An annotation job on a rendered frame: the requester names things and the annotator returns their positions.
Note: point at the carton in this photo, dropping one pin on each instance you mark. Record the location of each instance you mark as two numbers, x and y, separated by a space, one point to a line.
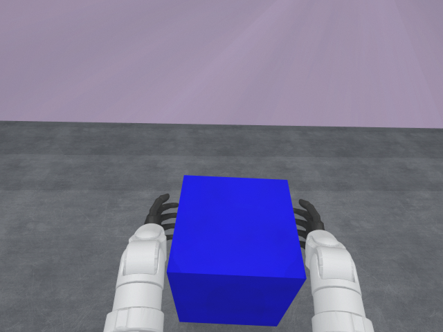
235 256

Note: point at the robot right forearm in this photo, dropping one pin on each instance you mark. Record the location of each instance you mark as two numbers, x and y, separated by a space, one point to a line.
338 305

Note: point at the right robot hand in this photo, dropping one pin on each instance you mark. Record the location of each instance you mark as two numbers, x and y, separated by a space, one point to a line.
313 220

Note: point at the robot left forearm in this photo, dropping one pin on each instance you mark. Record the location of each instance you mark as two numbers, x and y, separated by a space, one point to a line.
139 286

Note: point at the left robot hand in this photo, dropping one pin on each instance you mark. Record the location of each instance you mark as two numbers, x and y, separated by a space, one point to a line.
156 217

